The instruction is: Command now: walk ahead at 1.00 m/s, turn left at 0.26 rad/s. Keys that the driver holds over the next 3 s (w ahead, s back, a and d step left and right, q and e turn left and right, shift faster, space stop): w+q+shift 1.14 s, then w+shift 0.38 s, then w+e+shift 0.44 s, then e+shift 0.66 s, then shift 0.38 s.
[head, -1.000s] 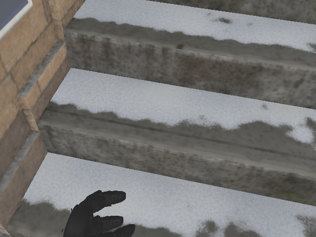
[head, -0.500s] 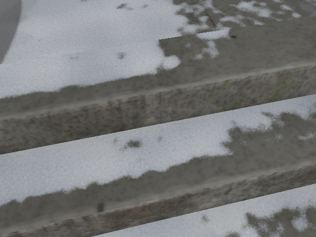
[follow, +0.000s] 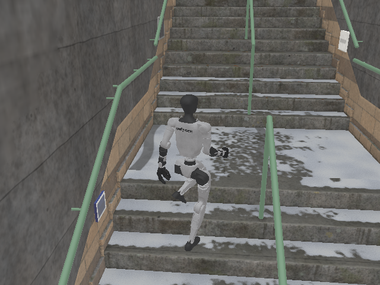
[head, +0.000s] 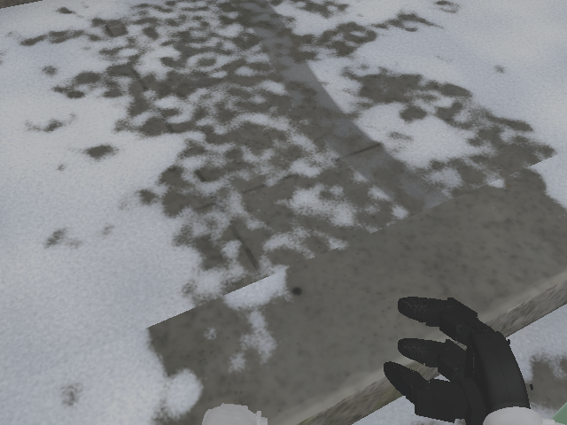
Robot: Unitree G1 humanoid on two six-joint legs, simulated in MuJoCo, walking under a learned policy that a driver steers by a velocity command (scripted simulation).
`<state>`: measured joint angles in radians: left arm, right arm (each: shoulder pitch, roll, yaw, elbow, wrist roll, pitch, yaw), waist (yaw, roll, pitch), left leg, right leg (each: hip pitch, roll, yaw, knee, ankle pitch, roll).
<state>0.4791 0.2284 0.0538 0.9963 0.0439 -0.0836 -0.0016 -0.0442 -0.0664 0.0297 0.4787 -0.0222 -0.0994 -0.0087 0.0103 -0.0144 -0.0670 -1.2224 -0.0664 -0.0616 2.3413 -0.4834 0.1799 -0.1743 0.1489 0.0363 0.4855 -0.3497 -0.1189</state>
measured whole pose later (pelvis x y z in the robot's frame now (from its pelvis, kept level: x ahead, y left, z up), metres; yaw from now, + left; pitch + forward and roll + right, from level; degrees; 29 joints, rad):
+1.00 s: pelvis +0.88 +0.30 +0.31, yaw +49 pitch +1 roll +2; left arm 0.25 0.22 0.04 0.71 0.05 -0.10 0.01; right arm 0.36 -0.30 -0.10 0.76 -0.03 -0.01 0.01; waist -0.04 0.01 0.01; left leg -0.40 -0.22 0.06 0.68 -0.29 0.20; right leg -0.37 -0.05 0.06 1.50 -0.36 0.02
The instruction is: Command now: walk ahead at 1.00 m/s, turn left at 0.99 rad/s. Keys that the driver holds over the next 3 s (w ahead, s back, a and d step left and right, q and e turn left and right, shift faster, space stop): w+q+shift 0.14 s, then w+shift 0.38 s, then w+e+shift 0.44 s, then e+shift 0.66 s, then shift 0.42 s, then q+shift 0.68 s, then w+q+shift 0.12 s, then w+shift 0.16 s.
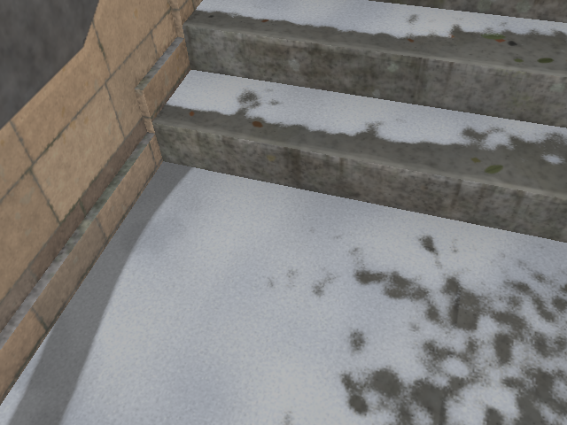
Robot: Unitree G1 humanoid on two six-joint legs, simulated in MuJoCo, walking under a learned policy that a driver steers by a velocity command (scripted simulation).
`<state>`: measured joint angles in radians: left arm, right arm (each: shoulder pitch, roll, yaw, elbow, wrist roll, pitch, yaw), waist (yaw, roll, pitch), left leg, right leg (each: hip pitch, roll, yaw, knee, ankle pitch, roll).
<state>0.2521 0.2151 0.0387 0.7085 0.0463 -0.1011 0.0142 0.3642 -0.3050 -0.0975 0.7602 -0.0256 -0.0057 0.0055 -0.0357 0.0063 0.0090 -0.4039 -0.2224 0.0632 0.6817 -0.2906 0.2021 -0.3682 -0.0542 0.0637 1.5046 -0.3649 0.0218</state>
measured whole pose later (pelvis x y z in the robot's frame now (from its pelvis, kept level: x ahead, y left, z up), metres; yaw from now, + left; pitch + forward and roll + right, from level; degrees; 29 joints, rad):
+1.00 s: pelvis +0.85 -0.06 +0.03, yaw +3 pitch -2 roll +1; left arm 0.11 0.34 0.05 0.69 0.03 0.03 -0.13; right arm 0.46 -0.36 -0.10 0.89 -0.03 -0.07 -0.05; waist -0.03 -0.04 0.02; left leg 0.04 0.15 0.20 0.34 -0.32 -0.10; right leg -0.73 -0.11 0.02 1.00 -0.09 -0.05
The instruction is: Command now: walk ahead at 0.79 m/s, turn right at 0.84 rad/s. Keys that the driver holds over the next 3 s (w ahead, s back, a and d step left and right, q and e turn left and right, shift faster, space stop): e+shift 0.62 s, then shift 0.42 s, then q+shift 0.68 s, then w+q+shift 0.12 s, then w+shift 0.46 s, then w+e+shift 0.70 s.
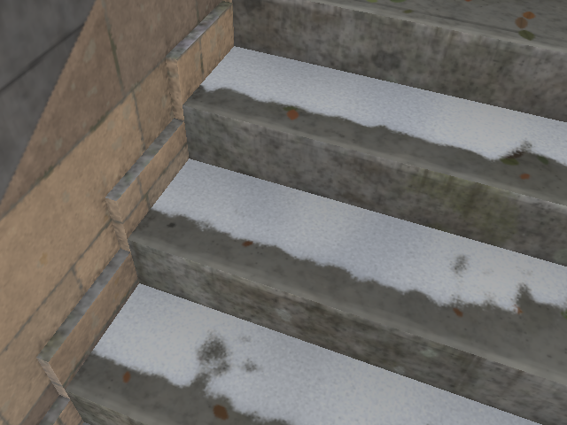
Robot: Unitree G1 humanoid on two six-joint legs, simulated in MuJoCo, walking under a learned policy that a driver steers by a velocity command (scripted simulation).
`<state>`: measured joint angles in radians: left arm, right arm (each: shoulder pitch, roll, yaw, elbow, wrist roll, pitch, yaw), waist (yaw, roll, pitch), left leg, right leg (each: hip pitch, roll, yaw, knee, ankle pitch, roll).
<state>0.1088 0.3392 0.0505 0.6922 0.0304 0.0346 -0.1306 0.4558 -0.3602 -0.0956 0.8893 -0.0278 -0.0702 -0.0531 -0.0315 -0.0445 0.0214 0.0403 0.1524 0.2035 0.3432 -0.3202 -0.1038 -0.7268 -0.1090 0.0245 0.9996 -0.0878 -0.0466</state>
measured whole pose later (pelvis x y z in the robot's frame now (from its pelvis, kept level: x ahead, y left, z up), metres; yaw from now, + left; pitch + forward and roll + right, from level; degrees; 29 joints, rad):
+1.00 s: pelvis +0.38 -0.12 +0.15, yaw -47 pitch +3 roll +2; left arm 0.14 0.27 0.05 0.74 0.01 -0.01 -0.11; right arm 0.31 -0.17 0.02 0.82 0.02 -0.11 0.09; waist -0.08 -0.07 -0.05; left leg -0.37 0.07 0.22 0.62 -0.30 0.01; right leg -0.54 -0.09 0.01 0.81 -0.29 0.10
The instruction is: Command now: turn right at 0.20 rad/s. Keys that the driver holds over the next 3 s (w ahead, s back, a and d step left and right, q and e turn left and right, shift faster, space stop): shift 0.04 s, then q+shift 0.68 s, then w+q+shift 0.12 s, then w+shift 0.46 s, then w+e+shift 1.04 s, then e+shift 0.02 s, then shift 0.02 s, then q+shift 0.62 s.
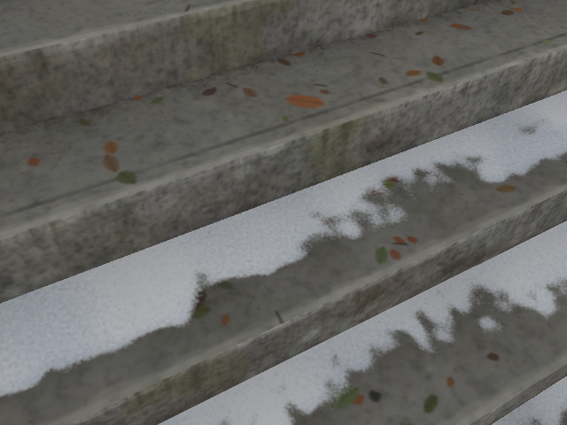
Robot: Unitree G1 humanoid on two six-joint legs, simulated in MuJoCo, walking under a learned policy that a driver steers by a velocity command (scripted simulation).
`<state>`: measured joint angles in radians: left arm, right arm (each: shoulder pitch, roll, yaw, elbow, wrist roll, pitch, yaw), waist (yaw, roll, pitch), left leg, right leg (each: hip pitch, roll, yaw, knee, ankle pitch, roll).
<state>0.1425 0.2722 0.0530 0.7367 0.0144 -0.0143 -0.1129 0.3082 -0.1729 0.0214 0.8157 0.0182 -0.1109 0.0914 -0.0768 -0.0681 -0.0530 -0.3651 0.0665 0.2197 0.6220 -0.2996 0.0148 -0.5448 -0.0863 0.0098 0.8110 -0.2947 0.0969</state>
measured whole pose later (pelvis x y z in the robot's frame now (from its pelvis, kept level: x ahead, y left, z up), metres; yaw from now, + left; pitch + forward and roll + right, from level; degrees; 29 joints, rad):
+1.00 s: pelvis +0.17 +0.05 +0.03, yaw +41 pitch +7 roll -4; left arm 0.12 0.17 -0.04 0.55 0.01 0.00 0.01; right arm 0.50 -0.17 0.00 0.86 0.00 -0.06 0.02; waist -0.07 0.02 -0.15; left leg -0.16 0.01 -0.40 0.38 -0.33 0.05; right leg -0.97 0.00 -0.08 1.42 -0.72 -0.04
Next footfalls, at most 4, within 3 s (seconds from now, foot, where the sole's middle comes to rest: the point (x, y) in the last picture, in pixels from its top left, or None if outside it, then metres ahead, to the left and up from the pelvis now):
0.02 right None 0.09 -0.13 -0.76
0.46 left None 0.04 0.14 -0.76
1.00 right None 0.34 0.04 -0.59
1.56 left None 0.48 0.55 -0.43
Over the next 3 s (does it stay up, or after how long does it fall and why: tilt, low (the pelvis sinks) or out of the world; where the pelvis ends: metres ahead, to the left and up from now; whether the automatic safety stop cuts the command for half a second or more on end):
stays up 1.32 0.44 0.79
